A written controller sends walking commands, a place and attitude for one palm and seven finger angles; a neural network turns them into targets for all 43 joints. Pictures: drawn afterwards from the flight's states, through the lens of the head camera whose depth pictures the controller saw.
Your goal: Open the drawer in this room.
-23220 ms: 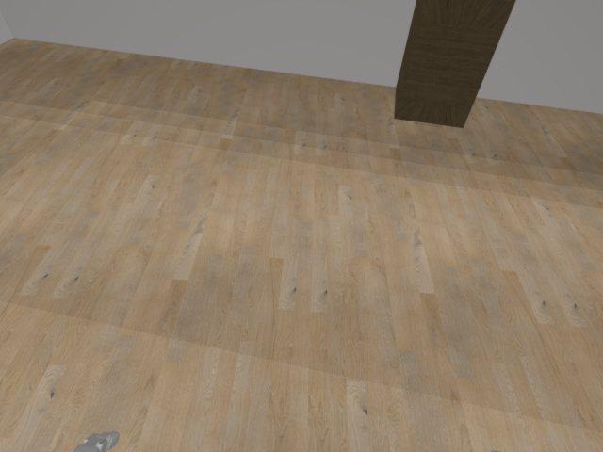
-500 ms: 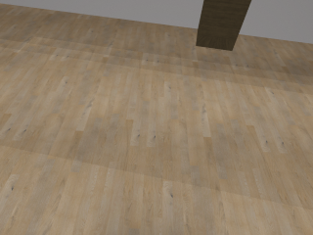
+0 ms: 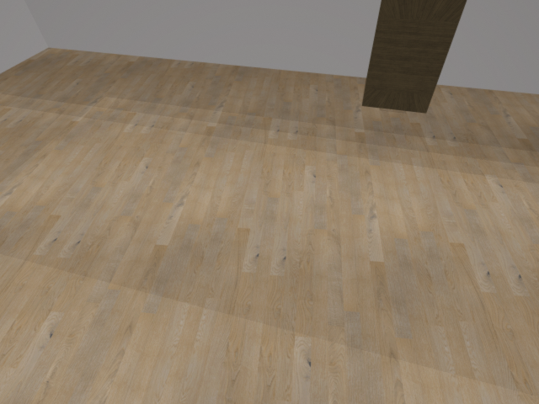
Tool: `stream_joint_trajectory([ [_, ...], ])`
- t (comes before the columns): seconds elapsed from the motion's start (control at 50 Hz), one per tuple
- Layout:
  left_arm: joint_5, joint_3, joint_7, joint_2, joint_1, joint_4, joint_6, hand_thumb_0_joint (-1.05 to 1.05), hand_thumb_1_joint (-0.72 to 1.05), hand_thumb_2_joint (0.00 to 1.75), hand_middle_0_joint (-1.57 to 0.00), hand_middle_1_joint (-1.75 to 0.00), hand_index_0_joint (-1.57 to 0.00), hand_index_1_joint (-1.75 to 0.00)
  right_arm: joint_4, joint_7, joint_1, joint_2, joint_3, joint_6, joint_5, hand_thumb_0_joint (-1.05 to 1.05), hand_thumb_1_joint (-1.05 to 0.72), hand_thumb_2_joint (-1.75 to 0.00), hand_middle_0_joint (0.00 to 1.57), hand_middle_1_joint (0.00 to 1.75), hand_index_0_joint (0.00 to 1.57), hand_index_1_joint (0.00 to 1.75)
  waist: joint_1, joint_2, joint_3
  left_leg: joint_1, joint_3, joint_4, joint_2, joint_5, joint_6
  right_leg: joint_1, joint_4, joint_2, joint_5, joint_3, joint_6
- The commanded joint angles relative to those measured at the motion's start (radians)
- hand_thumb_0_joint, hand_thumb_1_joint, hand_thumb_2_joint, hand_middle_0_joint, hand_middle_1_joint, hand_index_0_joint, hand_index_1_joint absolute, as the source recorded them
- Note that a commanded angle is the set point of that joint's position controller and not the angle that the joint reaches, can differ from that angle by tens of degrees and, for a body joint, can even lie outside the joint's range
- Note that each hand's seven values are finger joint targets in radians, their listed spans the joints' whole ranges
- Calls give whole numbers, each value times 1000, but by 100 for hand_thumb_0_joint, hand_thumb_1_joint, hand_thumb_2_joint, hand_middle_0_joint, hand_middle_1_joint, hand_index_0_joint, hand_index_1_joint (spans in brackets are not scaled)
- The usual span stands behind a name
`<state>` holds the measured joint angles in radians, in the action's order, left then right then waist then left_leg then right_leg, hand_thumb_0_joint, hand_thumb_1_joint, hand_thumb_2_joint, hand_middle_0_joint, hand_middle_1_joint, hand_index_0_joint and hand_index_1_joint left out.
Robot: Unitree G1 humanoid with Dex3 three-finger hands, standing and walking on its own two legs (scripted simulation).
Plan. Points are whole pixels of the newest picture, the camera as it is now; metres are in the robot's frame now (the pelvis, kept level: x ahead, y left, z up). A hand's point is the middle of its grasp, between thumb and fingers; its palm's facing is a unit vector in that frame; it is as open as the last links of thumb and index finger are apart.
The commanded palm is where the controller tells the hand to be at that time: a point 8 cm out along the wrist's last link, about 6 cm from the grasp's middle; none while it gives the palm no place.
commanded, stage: stand and wait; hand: left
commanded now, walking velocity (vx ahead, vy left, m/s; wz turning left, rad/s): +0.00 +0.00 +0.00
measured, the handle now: out of the picture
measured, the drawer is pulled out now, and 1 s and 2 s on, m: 0.00 0.00 0.00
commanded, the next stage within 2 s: turn or walk to find it in 0.70 s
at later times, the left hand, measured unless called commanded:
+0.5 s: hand out of the picture +0.00 +0.18 -0.17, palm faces +0.03 -0.98 -0.20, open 7.4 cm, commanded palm none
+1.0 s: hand out of the picture +0.01 +0.23 -0.17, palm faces +0.03 -0.97 -0.25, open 7.4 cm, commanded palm none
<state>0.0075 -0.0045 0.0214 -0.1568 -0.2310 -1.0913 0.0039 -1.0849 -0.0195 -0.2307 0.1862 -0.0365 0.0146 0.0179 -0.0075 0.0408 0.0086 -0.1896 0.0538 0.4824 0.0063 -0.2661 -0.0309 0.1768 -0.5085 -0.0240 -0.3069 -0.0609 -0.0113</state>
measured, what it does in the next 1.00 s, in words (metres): stands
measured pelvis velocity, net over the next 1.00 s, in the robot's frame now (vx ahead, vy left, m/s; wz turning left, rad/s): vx -0.02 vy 0.01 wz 0.01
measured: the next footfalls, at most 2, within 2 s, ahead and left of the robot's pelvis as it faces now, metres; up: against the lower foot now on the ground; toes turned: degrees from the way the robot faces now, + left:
none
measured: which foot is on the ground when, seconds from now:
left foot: down 0.00-1.00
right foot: down 0.00-1.00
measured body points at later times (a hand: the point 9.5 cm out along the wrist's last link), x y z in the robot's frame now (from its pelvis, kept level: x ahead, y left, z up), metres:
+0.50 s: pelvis -0.01 +0.00 +0.01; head +0.00 +0.00 +0.45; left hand +0.00 +0.23 -0.15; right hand +0.00 -0.24 -0.15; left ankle +0.00 +0.14 -0.74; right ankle -0.02 -0.11 -0.74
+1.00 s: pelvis -0.02 +0.01 +0.00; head +0.00 +0.02 +0.45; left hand +0.01 +0.28 -0.15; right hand +0.02 -0.24 -0.14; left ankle +0.00 +0.14 -0.74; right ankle -0.02 -0.11 -0.74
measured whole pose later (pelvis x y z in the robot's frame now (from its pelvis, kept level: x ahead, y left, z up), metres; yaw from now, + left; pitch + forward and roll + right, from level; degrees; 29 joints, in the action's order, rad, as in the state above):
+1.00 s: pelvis -0.02 +0.01 +0.00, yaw +1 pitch -2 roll +0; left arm 0.00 -0.02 0.01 -0.25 -0.20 -1.10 0.00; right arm -1.11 -0.01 -0.20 0.23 -0.01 0.00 0.01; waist 0.01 -0.01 0.06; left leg -0.19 0.06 0.45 0.00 -0.22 -0.01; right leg 0.16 -0.43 -0.03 -0.24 -0.07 0.01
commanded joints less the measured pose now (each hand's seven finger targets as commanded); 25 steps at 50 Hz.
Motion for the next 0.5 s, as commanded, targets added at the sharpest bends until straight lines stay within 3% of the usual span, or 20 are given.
stream_joint_trajectory([
  [0.0, -1, -26, 9, -142, -19, 31, 14, 0, 90, 90, -20, -30, -20, -30, -3, -10, -80, 59, -1, -17, -2, 0, -90, -90, 20, 30, 20, 30, -4, -159, 111, 6, -3, -52, 54, 155, 23, 93, 214, -144, 114, 143, -33],
  [0.1, -6, -25, 11, -134, -67, 7, 20, 0, 90, 90, -20, -30, -20, -30, -19, -16, -69, 68, 5, -30, -8, 0, -90, -90, 20, 30, 20, 30, 12, -39, 24, 33, 14, -76, 72, 247, 25, -12, 170, -113, 243, 108, -17],
  [0.2, -6, -27, 12, -135, -86, -7, 24, 0, 90, 90, -20, -30, -20, -30, -29, -22, -70, 74, 6, -35, -11, 0, -90, -90, 20, 30, 20, 30, 16, -21, 3, 41, 9, -78, 79, 261, 25, -54, 166, -111, 312, 98, -22],
  [0.26, -5, -27, 11, -136, -80, -15, 21, 0, 90, 90, -20, -30, -20, -30, -33, -24, -67, 81, 3, -32, -11, 0, -90, -90, 20, 30, 20, 30, 15, -25, 47, 37, 8, -84, 80, 220, 24, -21, 184, -104, 247, 98, -23],
  [0.4, -3, -32, 9, -153, -67, -12, 21, 0, 90, 90, -20, -30, -20, -30, -30, -23, -68, 105, 1, -37, -10, 0, -90, -90, 20, 30, 20, 30, 14, -52, 77, 19, 15, -107, 82, 184, 32, -15, 204, -97, 169, 103, -22],
  [0.48, -1, -36, 7, -169, -50, -4, 22, 0, 90, 90, -20, -30, -20, -30, -22, -21, -48, 127, -4, -41, -9, 0, -90, -90, 20, 30, 20, 30, 15, -37, 81, 19, 24, -117, 86, 169, 37, -5, 209, -94, 134, 107, -22],
])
